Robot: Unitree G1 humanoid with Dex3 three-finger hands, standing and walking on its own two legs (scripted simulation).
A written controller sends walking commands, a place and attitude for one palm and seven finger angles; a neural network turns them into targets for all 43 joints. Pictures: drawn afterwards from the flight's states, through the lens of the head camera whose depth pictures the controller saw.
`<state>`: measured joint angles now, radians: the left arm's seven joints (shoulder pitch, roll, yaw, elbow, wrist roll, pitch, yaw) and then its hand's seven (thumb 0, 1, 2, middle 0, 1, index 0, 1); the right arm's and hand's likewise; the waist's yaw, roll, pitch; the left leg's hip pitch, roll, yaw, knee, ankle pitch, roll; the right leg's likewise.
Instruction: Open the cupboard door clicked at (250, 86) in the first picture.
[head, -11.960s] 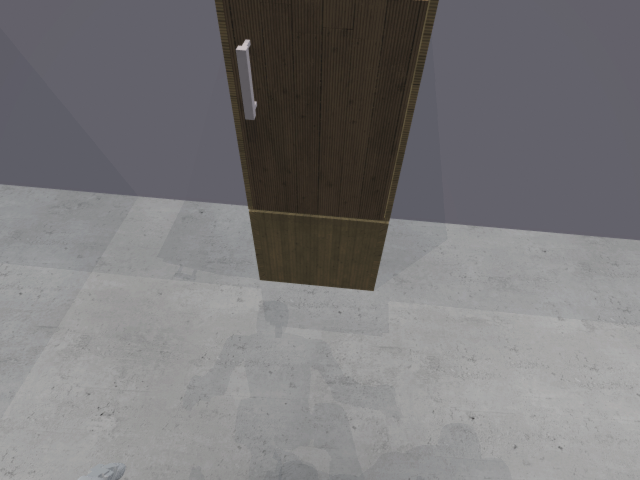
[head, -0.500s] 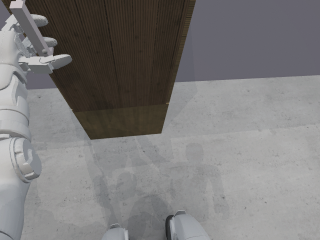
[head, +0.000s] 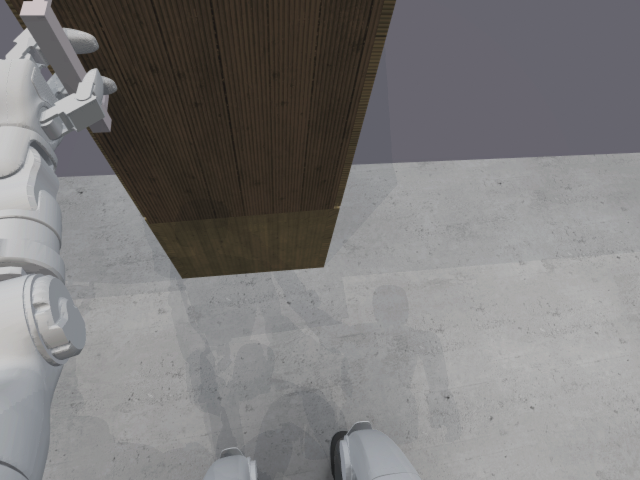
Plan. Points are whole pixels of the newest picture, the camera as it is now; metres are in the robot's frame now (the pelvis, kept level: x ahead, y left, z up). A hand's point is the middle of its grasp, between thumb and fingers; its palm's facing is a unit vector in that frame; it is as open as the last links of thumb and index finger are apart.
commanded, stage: pull the door open along its arc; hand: left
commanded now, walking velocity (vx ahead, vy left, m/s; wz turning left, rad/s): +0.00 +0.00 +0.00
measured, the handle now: (75, 64) +0.59 +0.23 +0.11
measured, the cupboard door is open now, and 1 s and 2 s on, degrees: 2 49 47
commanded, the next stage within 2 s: open thumb and fingers to let go in 0.96 s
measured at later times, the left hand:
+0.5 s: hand (109, 171) +0.44 +0.18 +0.11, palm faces +0.00 -1.00 +0.03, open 6.0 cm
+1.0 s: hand (256, 292) +0.30 +0.04 +0.11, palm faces +0.30 -0.95 -0.03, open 6.1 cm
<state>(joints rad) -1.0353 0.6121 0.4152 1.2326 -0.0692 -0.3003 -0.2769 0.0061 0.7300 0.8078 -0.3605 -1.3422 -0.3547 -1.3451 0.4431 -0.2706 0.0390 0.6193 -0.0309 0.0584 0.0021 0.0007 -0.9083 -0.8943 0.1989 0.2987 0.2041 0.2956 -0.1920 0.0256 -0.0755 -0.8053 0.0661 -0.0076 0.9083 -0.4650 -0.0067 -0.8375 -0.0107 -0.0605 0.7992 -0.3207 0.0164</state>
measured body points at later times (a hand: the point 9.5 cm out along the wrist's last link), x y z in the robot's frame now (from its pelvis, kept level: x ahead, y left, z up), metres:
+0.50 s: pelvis +0.02 +0.00 +0.02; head +0.09 +0.00 +0.46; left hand +0.43 +0.23 +0.11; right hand +0.08 -0.26 -0.09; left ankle -0.03 +0.12 -0.69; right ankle +0.03 -0.14 -0.69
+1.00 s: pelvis +0.01 -0.02 +0.03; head +0.01 -0.04 +0.48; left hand +0.28 +0.09 +0.12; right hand +0.20 -0.22 -0.06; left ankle -0.03 +0.12 -0.69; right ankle +0.03 -0.14 -0.69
